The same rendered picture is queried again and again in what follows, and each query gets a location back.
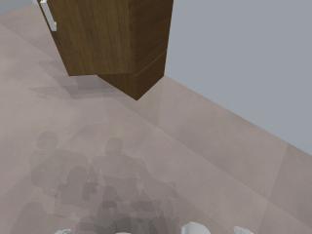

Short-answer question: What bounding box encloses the handle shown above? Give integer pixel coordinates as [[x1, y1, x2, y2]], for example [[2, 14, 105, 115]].
[[40, 0, 57, 31]]

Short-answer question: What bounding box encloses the cupboard door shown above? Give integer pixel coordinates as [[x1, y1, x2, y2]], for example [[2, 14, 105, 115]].
[[37, 0, 132, 76]]

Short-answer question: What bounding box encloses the robot right thigh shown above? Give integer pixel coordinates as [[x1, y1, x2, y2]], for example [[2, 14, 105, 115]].
[[180, 222, 211, 234]]

